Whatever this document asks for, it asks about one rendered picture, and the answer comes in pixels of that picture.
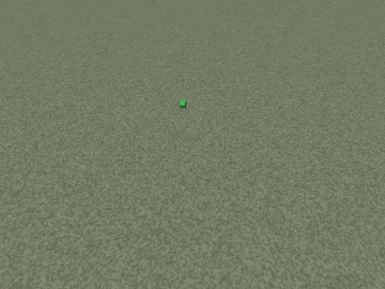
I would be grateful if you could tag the small box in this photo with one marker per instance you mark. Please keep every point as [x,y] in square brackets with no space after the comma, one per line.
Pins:
[182,104]

